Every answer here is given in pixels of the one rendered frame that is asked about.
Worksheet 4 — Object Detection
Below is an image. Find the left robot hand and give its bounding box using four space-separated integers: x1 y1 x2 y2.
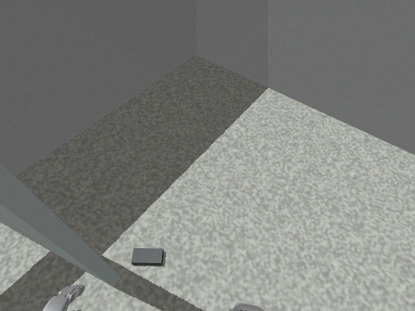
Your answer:
42 284 85 311

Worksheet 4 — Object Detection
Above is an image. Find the small box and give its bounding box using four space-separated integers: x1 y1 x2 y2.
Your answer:
131 248 164 266

